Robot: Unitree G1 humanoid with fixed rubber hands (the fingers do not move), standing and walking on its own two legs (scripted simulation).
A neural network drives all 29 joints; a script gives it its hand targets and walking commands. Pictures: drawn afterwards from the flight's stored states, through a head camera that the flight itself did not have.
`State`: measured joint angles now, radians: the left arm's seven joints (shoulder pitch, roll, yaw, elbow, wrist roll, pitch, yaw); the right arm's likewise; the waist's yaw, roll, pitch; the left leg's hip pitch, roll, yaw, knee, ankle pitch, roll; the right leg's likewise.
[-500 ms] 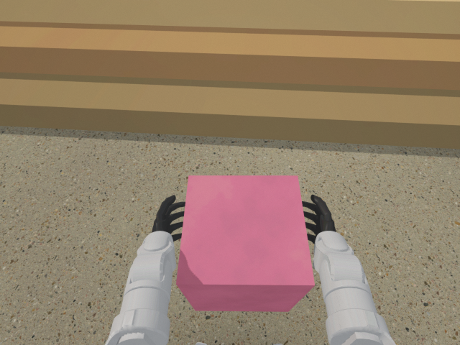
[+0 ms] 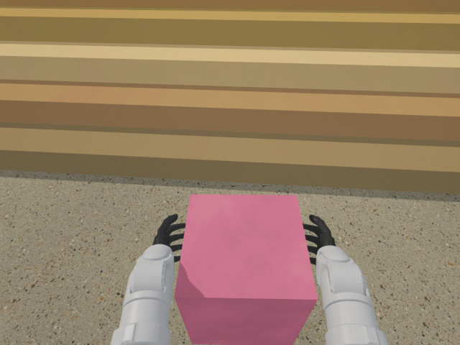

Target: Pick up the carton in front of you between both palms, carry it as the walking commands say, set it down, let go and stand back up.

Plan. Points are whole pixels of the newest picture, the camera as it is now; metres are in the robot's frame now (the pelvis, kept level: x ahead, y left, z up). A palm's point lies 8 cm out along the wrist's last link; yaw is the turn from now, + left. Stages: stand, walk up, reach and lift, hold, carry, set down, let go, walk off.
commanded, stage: reach and lift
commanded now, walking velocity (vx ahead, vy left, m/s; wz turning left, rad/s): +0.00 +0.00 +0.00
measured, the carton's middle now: (242, 272) +0.30 +0.00 -0.06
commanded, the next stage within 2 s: hold in 0.78 s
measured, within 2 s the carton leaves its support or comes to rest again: neither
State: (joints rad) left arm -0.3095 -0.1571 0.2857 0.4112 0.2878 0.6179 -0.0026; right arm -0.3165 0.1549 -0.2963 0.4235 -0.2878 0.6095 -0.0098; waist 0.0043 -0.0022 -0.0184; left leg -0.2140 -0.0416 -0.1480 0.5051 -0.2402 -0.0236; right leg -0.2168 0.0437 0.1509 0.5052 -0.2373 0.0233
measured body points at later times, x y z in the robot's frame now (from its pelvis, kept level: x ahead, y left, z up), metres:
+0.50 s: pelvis +0.02 +0.00 +0.01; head -0.01 +0.00 +0.46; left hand +0.31 +0.15 +0.02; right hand +0.32 -0.15 +0.02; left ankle +0.03 +0.14 -0.74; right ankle +0.03 -0.14 -0.74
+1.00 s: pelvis +0.01 +0.00 +0.01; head -0.03 +0.00 +0.46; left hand +0.31 +0.15 +0.05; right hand +0.31 -0.15 +0.05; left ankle +0.03 +0.14 -0.74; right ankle +0.03 -0.13 -0.74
